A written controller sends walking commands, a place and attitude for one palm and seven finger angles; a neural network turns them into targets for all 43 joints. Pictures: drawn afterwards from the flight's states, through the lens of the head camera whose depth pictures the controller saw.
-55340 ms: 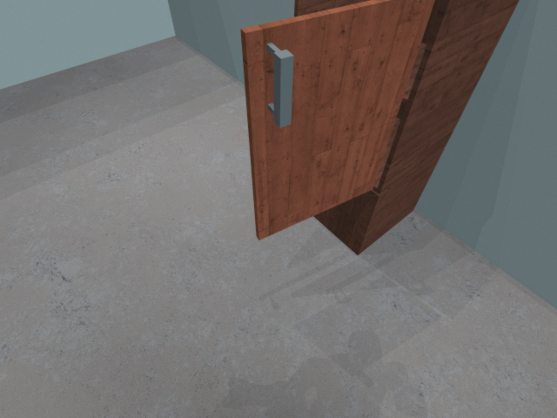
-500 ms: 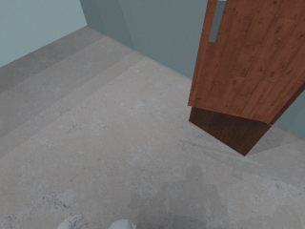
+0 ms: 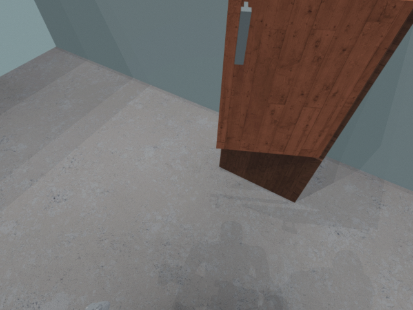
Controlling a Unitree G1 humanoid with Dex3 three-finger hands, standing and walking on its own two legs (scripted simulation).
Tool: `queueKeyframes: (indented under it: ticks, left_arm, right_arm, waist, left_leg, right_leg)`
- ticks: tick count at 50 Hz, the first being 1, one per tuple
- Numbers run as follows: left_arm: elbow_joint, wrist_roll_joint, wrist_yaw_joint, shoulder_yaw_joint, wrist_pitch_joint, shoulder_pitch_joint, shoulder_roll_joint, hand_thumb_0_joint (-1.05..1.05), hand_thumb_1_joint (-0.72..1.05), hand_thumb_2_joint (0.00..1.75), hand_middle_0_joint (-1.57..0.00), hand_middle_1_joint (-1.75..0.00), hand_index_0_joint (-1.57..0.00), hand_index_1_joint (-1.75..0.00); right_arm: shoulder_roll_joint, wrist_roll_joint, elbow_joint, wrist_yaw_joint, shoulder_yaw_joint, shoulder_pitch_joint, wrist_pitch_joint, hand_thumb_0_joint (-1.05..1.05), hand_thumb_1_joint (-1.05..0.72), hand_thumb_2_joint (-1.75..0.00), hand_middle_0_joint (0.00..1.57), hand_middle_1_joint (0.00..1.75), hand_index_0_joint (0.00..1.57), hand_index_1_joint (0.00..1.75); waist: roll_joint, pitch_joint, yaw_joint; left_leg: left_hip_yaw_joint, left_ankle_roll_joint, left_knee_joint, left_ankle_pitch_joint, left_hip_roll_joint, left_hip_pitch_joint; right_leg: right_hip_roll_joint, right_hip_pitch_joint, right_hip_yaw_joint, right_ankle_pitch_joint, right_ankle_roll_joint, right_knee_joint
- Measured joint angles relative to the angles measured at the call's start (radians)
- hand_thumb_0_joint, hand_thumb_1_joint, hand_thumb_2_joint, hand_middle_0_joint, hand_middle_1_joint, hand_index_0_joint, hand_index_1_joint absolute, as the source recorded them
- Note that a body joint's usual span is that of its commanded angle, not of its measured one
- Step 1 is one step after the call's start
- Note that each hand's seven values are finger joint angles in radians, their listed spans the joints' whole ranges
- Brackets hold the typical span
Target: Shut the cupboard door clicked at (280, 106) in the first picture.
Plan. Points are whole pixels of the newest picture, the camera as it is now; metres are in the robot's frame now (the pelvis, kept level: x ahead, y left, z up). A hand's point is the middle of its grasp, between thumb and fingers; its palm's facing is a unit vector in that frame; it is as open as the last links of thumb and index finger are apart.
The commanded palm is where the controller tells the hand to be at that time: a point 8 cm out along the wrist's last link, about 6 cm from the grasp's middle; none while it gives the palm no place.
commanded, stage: take the last steps up to it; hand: left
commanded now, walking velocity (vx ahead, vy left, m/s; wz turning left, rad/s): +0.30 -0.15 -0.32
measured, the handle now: (242, 33) +0.72 -0.06 +0.16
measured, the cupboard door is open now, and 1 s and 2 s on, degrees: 24 24 24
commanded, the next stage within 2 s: come to a stop and stand still in 0.76 s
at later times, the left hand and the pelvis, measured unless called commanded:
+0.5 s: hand (136, 293) +0.18 +0.17 -0.17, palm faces -0.14 -0.98 -0.14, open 7.4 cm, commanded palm none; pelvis +0.10 -0.02 +0.01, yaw -8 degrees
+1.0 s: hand (205, 224) +0.34 +0.02 -0.17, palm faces -0.15 -0.97 -0.20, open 7.2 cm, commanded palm none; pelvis +0.25 -0.15 +0.00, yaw -9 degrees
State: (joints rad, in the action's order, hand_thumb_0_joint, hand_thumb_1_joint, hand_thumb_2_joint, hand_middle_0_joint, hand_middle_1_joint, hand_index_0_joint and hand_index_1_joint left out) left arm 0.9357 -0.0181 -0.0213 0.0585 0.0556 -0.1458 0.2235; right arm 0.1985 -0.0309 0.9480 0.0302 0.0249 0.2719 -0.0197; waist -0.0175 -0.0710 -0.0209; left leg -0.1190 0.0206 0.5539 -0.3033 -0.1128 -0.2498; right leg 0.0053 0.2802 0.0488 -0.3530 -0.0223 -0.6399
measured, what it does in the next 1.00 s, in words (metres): walks ahead: right foot, then left foot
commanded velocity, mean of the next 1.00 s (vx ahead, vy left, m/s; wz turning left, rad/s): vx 0.15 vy -0.09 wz -0.11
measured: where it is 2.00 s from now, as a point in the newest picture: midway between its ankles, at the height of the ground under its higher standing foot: (232, 302)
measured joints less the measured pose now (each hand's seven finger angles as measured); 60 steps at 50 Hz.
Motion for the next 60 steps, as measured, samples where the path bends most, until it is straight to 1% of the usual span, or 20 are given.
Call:
queueKeyframes:
  ticks: [2, 4, 6, 8, 11, 15, 18, 20, 23, 28, 34, 36, 37, 38, 40, 43, 49, 52, 55, 60]
  left_arm:
    - [0.0, -0.005, 0.003, -0.001, -0.018, -0.012, -0.001, 0.0, 0.91, 0.9, -0.2, -0.29, -0.2, -0.3]
    - [0.014, -0.008, 0.004, -0.006, -0.026, -0.02, -0.023, 0.0, 0.91, 0.9, -0.2, -0.29, -0.2, -0.3]
    - [0.022, -0.009, 0.008, -0.007, -0.033, -0.043, -0.036, 0.0, 0.91, 0.9, -0.2, -0.29, -0.2, -0.3]
    - [0.035, -0.01, 0.011, -0.007, -0.039, -0.069, -0.04, 0.0, 0.91, 0.9, -0.2, -0.29, -0.2, -0.3]
    - [0.06, -0.013, 0.008, -0.007, -0.043, -0.1, -0.036, 0.0, 0.91, 0.9, -0.2, -0.29, -0.2, -0.3]
    - [0.086, -0.008, -0.002, -0.001, -0.036, -0.133, -0.025, 0.0, 0.91, 0.9, -0.2, -0.3, -0.2, -0.3]
    - [0.101, -0.009, -0.012, 0.006, -0.016, -0.143, -0.01, 0.0, 0.91, 0.9, -0.2, -0.29, -0.2, -0.3]
    - [0.109, -0.019, -0.021, 0.009, -0.006, -0.13, 0.001, 0.01, 0.91, 0.9, -0.2, -0.29, -0.2, -0.3]
    - [0.095, -0.022, -0.033, 0.017, -0.005, -0.092, 0.011, 0.01, 0.91, 0.9, -0.2, -0.29, -0.19, -0.3]
    - [0.061, -0.016, -0.038, 0.014, -0.011, -0.021, 0.012, 0.01, 0.92, 0.9, -0.2, -0.29, -0.19, -0.3]
    - [0.047, -0.012, -0.04, 0.005, -0.024, 0.06, 0.009, 0.0, 0.92, 0.9, -0.2, -0.29, -0.19, -0.3]
    - [0.039, -0.012, -0.039, 0.001, -0.044, 0.07, 0.01, 0.0, 0.91, 0.9, -0.2, -0.29, -0.19, -0.3]
    - [0.035, -0.013, -0.035, 0.002, -0.064, 0.072, 0.012, 0.0, 0.91, 0.9, -0.2, -0.29, -0.19, -0.3]
    - [0.038, -0.011, -0.026, 0.003, -0.082, 0.079, 0.002, 0.0, 0.91, 0.9, -0.2, -0.29, -0.19, -0.3]
    - [0.046, -0.006, -0.009, -0.004, -0.092, 0.075, -0.023, 0.0, 0.91, 0.9, -0.2, -0.29, -0.19, -0.3]
    - [0.071, -0.006, 0.012, -0.017, -0.083, 0.044, -0.054, 0.0, 0.91, 0.9, -0.2, -0.29, -0.2, -0.3]
    - [0.115, -0.003, 0.041, -0.023, -0.09, -0.013, -0.057, -0.02, 0.95, 0.9, -0.2, -0.3, -0.2, -0.3]
    - [0.135, 0.006, 0.047, -0.035, -0.081, -0.041, -0.064, -0.01, 0.94, 0.9, -0.2, -0.3, -0.2, -0.3]
    - [0.134, 0.005, 0.06, -0.034, -0.054, -0.056, -0.06, -0.01, 0.93, 0.9, -0.2, -0.29, -0.2, -0.3]
    - [0.095, 0.0, 0.058, -0.029, -0.034, -0.062, -0.056, 0.0, 0.93, 0.9, -0.2, -0.29, -0.2, -0.3]
  right_arm:
    - [0.005, 0.008, 0.012, -0.005, 0.008, 0.011, -0.008, 0.01, -0.9, -0.9, 0.2, 0.3, 0.2, 0.3]
    - [0.022, 0.009, 0.031, -0.007, 0.02, 0.004, -0.029, 0.01, -0.9, -0.9, 0.2, 0.3, 0.2, 0.3]
    - [0.03, 0.007, 0.044, -0.011, 0.024, -0.002, -0.037, 0.01, -0.9, -0.9, 0.2, 0.3, 0.2, 0.3]
    - [0.032, 0.004, 0.043, -0.018, 0.027, -0.006, -0.03, 0.01, -0.9, -0.9, 0.2, 0.3, 0.2, 0.3]
    - [0.026, 0.002, 0.026, -0.025, 0.028, -0.012, -0.011, 0.01, -0.9, -0.9, 0.2, 0.3, 0.2, 0.3]
    - [0.022, 0.0, 0.002, -0.02, 0.021, -0.007, 0.03, 0.01, -0.9, -0.9, 0.2, 0.3, 0.2, 0.3]
    - [0.012, -0.015, 0.0, -0.006, 0.012, -0.002, 0.062, 0.01, -0.9, -0.9, 0.2, 0.3, 0.2, 0.3]
    - [0.002, -0.016, 0.003, 0.0, 0.004, 0.023, 0.07, 0.01, -0.9, -0.9, 0.2, 0.3, 0.2, 0.3]
    - [-0.011, -0.014, 0.026, 0.007, -0.003, 0.068, 0.074, 0.01, -0.9, -0.9, 0.2, 0.3, 0.2, 0.3]
    - [-0.022, -0.011, 0.074, 0.003, -0.001, 0.13, 0.07, 0.01, -0.9, -0.9, 0.2, 0.3, 0.2, 0.3]
    - [-0.024, -0.012, 0.119, -0.008, 0.015, 0.175, 0.05, 0.01, -0.9, -0.9, 0.2, 0.3, 0.2, 0.3]
    - [-0.023, -0.007, 0.134, -0.011, 0.018, 0.193, 0.043, 0.01, -0.9, -0.9, 0.2, 0.3, 0.2, 0.3]
    - [-0.025, 0.0, 0.145, -0.014, 0.019, 0.198, 0.038, 0.01, -0.9, -0.9, 0.2, 0.3, 0.2, 0.3]
    - [-0.019, 0.008, 0.156, -0.015, 0.02, 0.178, 0.026, 0.01, -0.9, -0.9, 0.2, 0.3, 0.2, 0.3]
    - [-0.006, 0.017, 0.158, -0.011, 0.025, 0.129, 0.006, 0.01, -0.9, -0.9, 0.2, 0.3, 0.2, 0.3]
    - [0.001, 0.01, 0.128, -0.01, 0.029, 0.062, 0.007, 0.01, -0.91, -0.9, 0.2, 0.3, 0.2, 0.3]
    - [-0.015, 0.01, 0.066, -0.003, 0.01, -0.048, 0.026, 0.01, -0.91, -0.9, 0.19, 0.3, 0.2, 0.3]
    - [-0.023, 0.017, 0.058, -0.004, -0.003, -0.094, 0.03, 0.01, -0.91, -0.9, 0.19, 0.3, 0.2, 0.3]
    - [-0.047, 0.015, 0.051, -0.002, -0.009, -0.125, 0.016, 0.01, -0.91, -0.9, 0.19, 0.3, 0.2, 0.3]
    - [-0.042, 0.013, 0.007, 0.004, -0.006, -0.163, -0.006, 0.0, -0.91, -0.9, 0.2, 0.3, 0.2, 0.3]
  waist:
    - [0.005, 0.017, 0.003]
    - [-0.026, 0.021, 0.0]
    - [-0.027, 0.03, 0.003]
    - [-0.013, 0.038, 0.003]
    - [0.011, 0.048, 0.002]
    - [0.032, 0.057, 0.006]
    - [0.057, 0.058, -0.001]
    - [0.068, 0.058, -0.007]
    - [0.069, 0.049, -0.005]
    - [0.049, 0.024, -0.013]
    - [0.025, -0.007, -0.055]
    - [0.018, -0.009, -0.059]
    - [0.024, -0.008, -0.054]
    - [0.01, -0.022, -0.048]
    - [-0.01, -0.04, -0.046]
    - [-0.013, -0.029, -0.044]
    - [-0.004, 0.018, -0.009]
    - [-0.018, 0.028, 0.012]
    - [0.016, 0.031, 0.028]
    - [0.026, 0.008, 0.056]
  left_leg:
    - [-0.013, 0.012, 0.071, -0.06, 0.003, -0.026]
    - [0.038, 0.013, 0.229, -0.189, 0.014, -0.082]
    - [0.059, 0.013, 0.385, -0.207, 0.038, -0.141]
    - [0.053, 0.019, 0.438, -0.178, 0.047, -0.177]
    - [0.034, 0.024, 0.345, -0.139, 0.047, -0.18]
    - [0.019, 0.019, 0.056, -0.041, 0.047, -0.083]
    - [-0.009, -0.035, 0.074, -0.013, 0.037, -0.069]
    - [-0.024, -0.034, 0.045, -0.025, 0.029, -0.031]
    - [-0.037, -0.015, -0.053, 0.0, 0.014, 0.047]
    - [-0.062, 0.014, -0.168, 0.018, -0.018, 0.151]
    - [-0.081, 0.077, -0.155, -0.05, -0.059, 0.217]
    - [-0.076, 0.095, -0.081, -0.107, -0.081, 0.215]
    - [-0.068, 0.077, 0.017, -0.139, -0.09, 0.18]
    - [-0.02, 0.053, 0.167, -0.195, -0.094, 0.123]
    - [0.063, 0.014, 0.446, -0.243, -0.058, -0.001]
    - [0.071, -0.005, 0.595, -0.181, -0.017, -0.14]
    - [0.036, 0.015, 0.263, -0.072, 0.039, -0.175]
    - [0.052, 0.001, 0.036, 0.153, 0.051, -0.094]
    - [0.046, -0.038, 0.018, 0.067, 0.068, -0.051]
    - [0.039, -0.041, -0.003, 0.059, 0.09, -0.051]
  right_leg:
    - [-0.008, -0.046, -0.018, 0.038, 0.023, 0.112]
    - [0.01, -0.043, -0.015, 0.024, 0.04, 0.093]
    - [0.012, -0.064, -0.023, 0.038, 0.051, 0.124]
    - [0.01, -0.089, -0.034, 0.057, 0.054, 0.166]
    - [0.008, -0.117, -0.044, 0.062, 0.052, 0.203]
    - [0.022, -0.114, -0.056, 0.004, 0.042, 0.141]
    - [0.025, 0.005, -0.069, -0.112, 0.052, -0.161]
    - [0.013, 0.098, -0.055, -0.079, 0.046, -0.356]
    - [-0.022, 0.203, -0.04, 0.019, 0.025, -0.463]
    - [-0.073, 0.288, -0.024, 0.133, 0.003, -0.326]
    - [-0.076, 0.237, 0.014, 0.167, 0.019, -0.052]
    - [-0.057, 0.163, 0.031, 0.177, 0.035, 0.054]
    - [-0.056, 0.144, 0.03, 0.214, 0.051, 0.077]
    - [-0.045, 0.151, 0.036, 0.198, 0.058, 0.034]
    - [-0.029, 0.129, 0.046, 0.141, 0.063, 0.013]
    - [-0.014, 0.056, 0.06, 0.139, 0.065, 0.098]
    - [0.02, -0.046, 0.081, 0.139, 0.086, 0.204]
    - [0.047, -0.074, 0.082, 0.096, 0.083, 0.172]
    - [0.033, -0.084, 0.078, 0.051, 0.079, 0.131]
    - [0.011, -0.056, 0.063, 0.031, 0.07, 0.09]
